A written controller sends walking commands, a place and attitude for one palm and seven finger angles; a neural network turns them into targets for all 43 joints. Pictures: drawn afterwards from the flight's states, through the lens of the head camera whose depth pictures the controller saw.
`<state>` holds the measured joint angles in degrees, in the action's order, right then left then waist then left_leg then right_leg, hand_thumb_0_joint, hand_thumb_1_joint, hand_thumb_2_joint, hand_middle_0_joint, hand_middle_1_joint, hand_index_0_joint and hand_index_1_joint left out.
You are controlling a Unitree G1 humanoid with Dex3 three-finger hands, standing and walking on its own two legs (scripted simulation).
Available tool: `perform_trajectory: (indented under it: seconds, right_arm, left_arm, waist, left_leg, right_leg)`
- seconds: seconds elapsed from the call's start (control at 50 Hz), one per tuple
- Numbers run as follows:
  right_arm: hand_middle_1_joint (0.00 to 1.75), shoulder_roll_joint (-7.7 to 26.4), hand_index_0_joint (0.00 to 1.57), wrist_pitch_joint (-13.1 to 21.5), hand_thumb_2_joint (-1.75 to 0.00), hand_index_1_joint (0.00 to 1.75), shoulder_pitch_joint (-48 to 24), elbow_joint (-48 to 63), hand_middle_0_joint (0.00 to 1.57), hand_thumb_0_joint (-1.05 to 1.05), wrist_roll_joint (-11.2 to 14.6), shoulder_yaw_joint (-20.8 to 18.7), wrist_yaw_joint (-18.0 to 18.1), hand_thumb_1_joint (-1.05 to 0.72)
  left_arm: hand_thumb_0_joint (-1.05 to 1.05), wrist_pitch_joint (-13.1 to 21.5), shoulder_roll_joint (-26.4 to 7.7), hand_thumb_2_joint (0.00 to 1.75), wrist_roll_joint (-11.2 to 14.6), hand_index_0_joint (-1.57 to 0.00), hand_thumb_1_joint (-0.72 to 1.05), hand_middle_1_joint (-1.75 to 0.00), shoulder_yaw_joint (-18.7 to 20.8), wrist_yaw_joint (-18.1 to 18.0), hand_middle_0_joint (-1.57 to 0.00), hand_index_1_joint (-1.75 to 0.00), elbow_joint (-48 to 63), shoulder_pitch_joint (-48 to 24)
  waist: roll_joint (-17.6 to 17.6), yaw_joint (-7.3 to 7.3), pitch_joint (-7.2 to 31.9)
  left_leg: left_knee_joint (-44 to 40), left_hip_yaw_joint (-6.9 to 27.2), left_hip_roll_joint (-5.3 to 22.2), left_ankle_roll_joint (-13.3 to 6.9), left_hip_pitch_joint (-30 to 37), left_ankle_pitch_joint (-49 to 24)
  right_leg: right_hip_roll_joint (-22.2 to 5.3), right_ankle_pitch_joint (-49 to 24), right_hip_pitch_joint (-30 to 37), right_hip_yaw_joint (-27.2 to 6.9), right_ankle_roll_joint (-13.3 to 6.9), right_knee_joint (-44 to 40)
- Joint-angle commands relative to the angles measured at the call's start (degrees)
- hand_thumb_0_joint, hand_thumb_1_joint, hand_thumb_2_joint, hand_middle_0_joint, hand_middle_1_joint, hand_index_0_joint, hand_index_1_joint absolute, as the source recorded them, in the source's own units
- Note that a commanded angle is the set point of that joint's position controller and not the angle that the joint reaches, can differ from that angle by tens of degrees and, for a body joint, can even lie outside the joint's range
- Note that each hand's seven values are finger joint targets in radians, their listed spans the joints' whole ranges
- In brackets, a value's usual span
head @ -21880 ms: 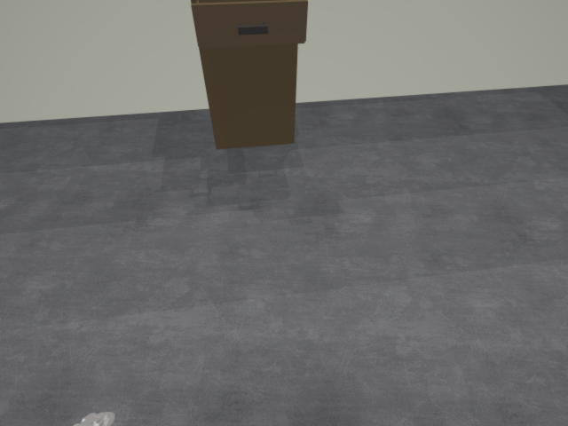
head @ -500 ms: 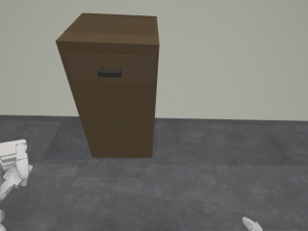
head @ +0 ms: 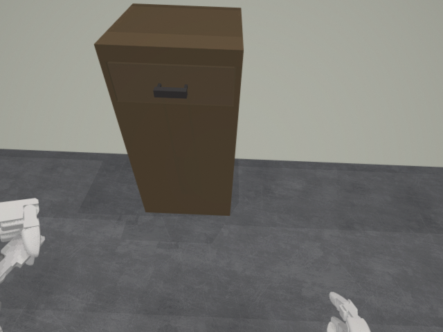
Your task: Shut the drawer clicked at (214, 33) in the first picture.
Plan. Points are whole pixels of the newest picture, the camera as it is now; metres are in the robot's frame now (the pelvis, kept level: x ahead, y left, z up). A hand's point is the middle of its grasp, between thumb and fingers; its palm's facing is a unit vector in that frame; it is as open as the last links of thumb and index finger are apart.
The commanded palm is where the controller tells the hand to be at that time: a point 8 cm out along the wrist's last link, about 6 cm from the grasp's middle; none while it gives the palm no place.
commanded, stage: stop stepping back and stand still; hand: left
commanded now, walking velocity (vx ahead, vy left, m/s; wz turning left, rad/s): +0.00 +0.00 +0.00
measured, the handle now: (171, 89) +0.84 +0.21 +0.01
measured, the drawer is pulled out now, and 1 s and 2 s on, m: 0.00 0.00 0.00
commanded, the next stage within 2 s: let the arm hang, fingers relaxed in 0.52 s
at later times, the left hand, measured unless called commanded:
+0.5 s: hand (42, 223) +0.21 +0.25 +0.17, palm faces +0.32 -0.82 -0.48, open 3.3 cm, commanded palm +0.15 +0.30 +0.19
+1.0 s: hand out of the picture +0.02 +0.21 -0.16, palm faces +0.01 -0.97 -0.23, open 3.5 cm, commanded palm none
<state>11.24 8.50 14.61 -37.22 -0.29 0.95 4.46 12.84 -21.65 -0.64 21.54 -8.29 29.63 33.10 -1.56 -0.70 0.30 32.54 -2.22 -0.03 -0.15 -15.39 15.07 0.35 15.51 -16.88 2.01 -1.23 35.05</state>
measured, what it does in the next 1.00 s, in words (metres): stands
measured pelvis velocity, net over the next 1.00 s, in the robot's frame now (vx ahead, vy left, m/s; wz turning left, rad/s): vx -0.01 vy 0.01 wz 0.01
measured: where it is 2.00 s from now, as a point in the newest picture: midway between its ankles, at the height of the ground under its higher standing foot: outside the picture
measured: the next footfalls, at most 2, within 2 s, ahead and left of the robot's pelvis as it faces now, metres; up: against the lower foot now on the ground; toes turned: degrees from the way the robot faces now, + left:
none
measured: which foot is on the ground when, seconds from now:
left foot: down 0.00-1.00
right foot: down 0.00-1.00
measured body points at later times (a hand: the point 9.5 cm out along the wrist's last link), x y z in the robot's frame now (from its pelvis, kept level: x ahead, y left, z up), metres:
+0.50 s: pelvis +0.02 +0.02 +0.01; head +0.03 +0.02 +0.46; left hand +0.19 +0.29 +0.19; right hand +0.19 -0.22 -0.06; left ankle +0.02 +0.12 -0.73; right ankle +0.03 -0.09 -0.73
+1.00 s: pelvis -0.01 +0.01 +0.01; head +0.02 +0.03 +0.46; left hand +0.02 +0.26 -0.15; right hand +0.01 -0.25 -0.13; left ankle +0.02 +0.12 -0.73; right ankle +0.03 -0.09 -0.73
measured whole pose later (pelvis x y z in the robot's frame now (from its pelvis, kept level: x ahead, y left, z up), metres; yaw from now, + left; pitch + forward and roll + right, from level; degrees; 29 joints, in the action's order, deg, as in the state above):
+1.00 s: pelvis -0.01 +0.01 +0.01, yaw +1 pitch -1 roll +0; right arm 13.4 -1.7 15.3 -58.1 -1.1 0.2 0.3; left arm -2.0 -12.9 -1.0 1.2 -1.1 -56.9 15.5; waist -1.3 -0.3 -4.1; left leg 27.5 -1.0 -0.3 -1.2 -14.6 12.3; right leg 0.9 10.8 -14.6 2.8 -1.8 26.0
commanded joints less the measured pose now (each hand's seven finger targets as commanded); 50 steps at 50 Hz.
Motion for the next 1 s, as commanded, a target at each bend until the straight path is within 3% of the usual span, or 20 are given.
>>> perform_trajectory:
  seconds: [0.0,0.02,0.04,0.06,0.1,0.14,0.2,0.36,0.58,0.6,0.62,0.64,0.7,0.74,0.82,0.84,0.88,0.9,0.94,0.98]
  right_arm:
    - [0.3,7.0,0.2,3.0,-0.9,0.3,-6.3,8.8,0.2,0.0,0.0,-3.3,-0.5,-0.9]
    - [0.3,6.4,0.2,2.4,-0.9,0.3,-5.8,8.4,0.2,0.0,0.2,-3.3,-0.8,-0.9]
    - [0.3,6.3,0.2,2.0,-0.9,0.3,-5.7,8.4,0.2,0.0,0.4,-3.4,-1.1,-0.9]
    - [0.3,6.2,0.2,1.7,-0.9,0.3,-5.9,8.6,0.2,0.0,0.3,-3.2,-1.2,-0.9]
    - [0.3,6.4,0.2,1.6,-0.9,0.3,-6.9,8.9,0.2,0.0,0.1,-2.8,-0.7,-0.9]
    - [0.3,7.3,0.2,1.5,-0.9,0.3,-7.9,9.8,0.2,0.0,-0.1,-2.8,-0.1,-0.9]
    - [0.3,7.2,0.2,1.5,-0.9,0.3,-8.3,10.4,0.2,0.0,-0.1,-2.5,0.3,-0.9]
    - [0.3,7.3,0.2,0.7,-0.9,0.3,-7.8,11.1,0.2,0.0,0.2,-3.0,0.0,-0.9]
    - [0.3,7.5,0.2,0.1,-0.9,0.3,-8.4,11.6,0.2,0.0,0.1,-2.9,0.5,-0.9]
    - [0.3,15.3,0.2,4.2,-0.9,0.3,-10.8,-2.5,0.2,0.0,1.8,-5.9,-4.5,-0.9]
    - [0.3,16.4,0.2,-1.0,-0.9,0.3,-6.3,-2.6,0.2,0.0,1.5,-6.4,-5.3,-0.9]
    - [0.3,13.8,0.2,-2.9,-0.9,0.3,-5.2,-2.4,0.2,0.0,1.0,-5.6,-5.2,-0.9]
    - [0.3,13.1,0.2,-5.0,-0.9,0.3,-4.6,-2.8,0.2,0.0,-0.4,-4.5,-5.0,-0.9]
    - [0.3,13.1,0.2,-6.4,-0.9,0.3,-5.0,-4.7,0.2,0.0,-0.8,-4.2,-4.7,-0.9]
    - [0.3,11.1,0.2,-8.0,-0.9,0.3,-5.5,-9.8,0.2,0.0,-1.2,-2.8,-4.5,-0.9]
    - [0.3,11.1,0.2,-8.0,-0.9,0.3,-5.4,-11.0,0.2,0.0,-1.2,-2.6,-4.3,-0.9]
    - [0.3,10.1,0.2,-8.2,-0.9,0.3,-4.4,-13.6,0.2,0.0,-1.0,-2.4,-4.0,-0.9]
    - [0.3,9.8,0.2,-8.3,-0.9,0.3,-3.2,-14.6,0.2,0.0,-0.9,-2.4,-3.9,-0.9]
    - [0.3,8.5,0.2,-8.4,-0.9,0.3,-1.4,-16.8,0.2,0.0,-1.1,-2.6,-3.5,-0.9]
    - [0.3,7.8,0.2,-8.6,-0.9,0.3,0.3,-18.7,0.2,0.0,-1.0,-2.6,-3.3,-0.9]
  left_arm:
    - [0.0,3.6,-9.0,0.9,1.4,-1.4,0.9,-1.6,6.2,-0.8,-1.4,-1.6,10.9,-0.8]
    - [0.0,3.2,-8.9,0.9,1.9,-1.4,0.9,-1.6,6.0,-0.7,-1.4,-1.6,10.1,0.2]
    - [0.0,3.0,-8.3,0.9,1.9,-1.4,0.9,-1.6,5.4,-0.8,-1.4,-1.6,10.8,-0.2]
    - [0.0,3.0,-8.3,0.9,1.9,-1.4,0.9,-1.6,5.3,-0.9,-1.4,-1.6,11.6,-0.4]
    - [0.0,2.7,-7.9,0.9,1.9,-1.4,0.9,-1.6,4.8,-1.0,-1.4,-1.6,12.0,0.7]
    - [0.0,2.9,-8.2,0.9,1.9,-1.4,0.9,-1.6,4.8,-1.1,-1.4,-1.6,13.7,0.8]
    - [0.0,2.9,-8.7,0.9,1.7,-1.4,0.9,-1.6,5.0,-1.1,-1.4,-1.6,14.2,-0.4]
    - [0.0,2.9,-8.1,0.9,2.5,-1.4,0.9,-1.6,5.3,-0.7,-1.4,-1.6,12.8,3.2]
    - [0.0,2.9,-8.5,0.9,2.7,-1.4,0.9,-1.6,5.5,-0.8,-1.4,-1.6,12.3,3.0]
    - [0.0,-3.7,-2.3,0.9,-0.5,-1.4,0.9,-1.6,-17.8,6.6,-1.4,-1.6,-35.2,-6.2]
    - [0.0,-9.8,-2.8,0.9,-1.1,-1.36,0.9,-1.56,-14.0,8.0,-1.36,-1.56,-36.0,-7.8]
    - [0.0,-11.0,-1.5,0.9,-1.4,-1.32,0.9,-1.51,-14.3,8.1,-1.32,-1.51,-38.4,-8.5]
    - [0.0,-11.6,-1.9,0.9,-1.6,-1.2,0.9,-1.38,-15.7,7.9,-1.2,-1.38,-48.0,-13.4]
    - [0.0,-12.1,-3.1,0.9,-1.4,-1.12,0.9,-1.3,-16.6,7.8,-1.12,-1.3,-55.7,-17.3]
    - [0.0,-13.1,-1.9,0.9,-0.7,-0.96,0.9,-1.12,-18.7,7.5,-0.96,-1.12,-69.9,-20.7]
    - [0.0,-13.0,-1.8,0.9,-0.6,-0.92,0.9,-1.08,-19.1,7.6,-0.92,-1.08,-72.8,-20.3]
    - [0.0,-12.8,-1.2,0.9,-0.4,-0.84,0.9,-0.99,-19.4,7.6,-0.84,-0.99,-77.9,-19.4]
    - [0.0,-12.6,-1.4,0.9,-0.4,-0.8,0.9,-0.95,-19.4,7.5,-0.8,-0.95,-79.7,-18.8]
    - [0.0,-12.3,0.7,0.9,-0.3,-0.72,0.9,-0.86,-18.9,7.4,-0.72,-0.86,-83.3,-17.8]
    - [0.0,-12.3,0.5,0.9,0.0,-0.64,0.9,-0.78,-19.2,7.4,-0.64,-0.78,-85.8,-17.9]
  waist:
    - [-5.1,0.17,-0.1]
    - [-8.0,-0.17,0.7]
    - [-7.3,-0.27,1.7]
    - [-5.5,-0.22,2.4]
    - [0.8,-0.16,3.3]
    - [4.7,0.39,3.8]
    - [8.0,0.67,4.9]
    - [3.3,0.43,6.0]
    - [4.3,0.55,4.0]
    - [5.4,-2.85,-0.7]
    - [4.6,-1.26,1.8]
    - [1.2,-0.75,3.9]
    - [-7.6,0.12,4.7]
    - [-8.8,-0.07,2.7]
    - [3.5,0.58,-2.3]
    - [5.8,0.88,-1.7]
    - [7.6,1.01,-1.3]
    - [6.3,0.96,-0.9]
    - [9.0,0.75,1.1]
    - [8.4,0.57,-0.1]
  left_leg:
    - [-0.7,3.0,2.0,-1.7,-5.4,2.8]
    - [4.2,1.8,1.0,-1.0,-4.8,2.3]
    - [5.9,1.6,0.9,-0.7,-5.0,1.8]
    - [3.7,1.9,1.4,-0.8,-3.8,1.2]
    - [-5.3,2.3,2.1,-1.3,3.0,-3.8]
    - [-9.4,5.1,5.2,-2.3,6.4,-12.3]
    - [-12.2,7.7,7.4,-2.5,4.3,-17.5]
    - [-9.7,4.6,4.7,-1.2,3.4,-15.0]
    - [-12.8,5.5,4.9,-1.5,1.9,-9.2]
    - [-3.1,5.6,6.8,-1.5,2.7,-18.3]
    - [-4.9,6.4,7.1,-1.6,1.0,-18.5]
    - [-4.7,8.0,7.5,-2.8,-0.2,-14.6]
    - [-4.7,9.2,6.0,-3.9,-2.6,-9.9]
    - [-4.2,7.8,3.9,-3.3,-1.3,-6.6]
    - [-11.2,9.5,5.1,-3.1,-3.1,-1.1]
    - [-12.3,9.5,5.2,-3.0,-3.0,0.0]
    - [-13.3,8.8,4.8,-2.7,-2.2,2.2]
    - [-12.9,8.6,4.7,-2.5,-1.3,1.8]
    - [-12.5,7.8,4.7,-2.5,0.8,1.6]
    - [-12.8,7.5,4.7,-2.4,0.4,2.8]
  right_leg:
    - [-8.6,1.3,2.8,-16.3,-1.5,-17.8]
    - [-12.3,1.9,2.5,-20.8,-3.1,-21.4]
    - [-14.1,-1.0,4.0,-21.2,-4.4,-21.8]
    - [-14.1,-5.4,5.2,-18.8,-5.2,-19.9]
    - [-10.2,-8.1,3.5,-12.6,-2.9,-15.9]
    - [-4.7,-10.9,3.6,-8.0,-0.2,-11.9]
    - [-2.4,-13.9,7.3,-4.2,1.1,-8.0]
    - [-3.8,-19.2,10.2,-6.5,0.4,-11.9]
    - [-3.1,-13.0,8.7,-5.8,0.7,-13.2]
    - [-6.2,-15.0,-3.4,-1.9,-0.1,-5.1]
    - [-6.9,-10.7,-2.4,-4.6,-0.3,-6.7]
    - [-5.7,-6.7,-1.6,-3.6,-0.6,-5.9]
    - [-5.7,-6.7,2.2,-5.7,-1.8,-6.6]
    - [-7.5,-6.2,1.2,-8.1,-2.9,-9.7]
    - [-5.3,2.8,1.5,-7.7,-2.0,-12.3]
    - [-5.1,2.3,3.0,-8.0,-1.9,-12.8]
    - [-5.2,2.4,4.2,-8.3,-2.1,-14.4]
    - [-5.4,2.5,4.7,-8.3,-2.1,-15.3]
    - [-5.7,1.8,5.4,-8.4,-2.5,-16.7]
    - [-5.8,3.0,5.0,-8.3,-2.7,-17.7]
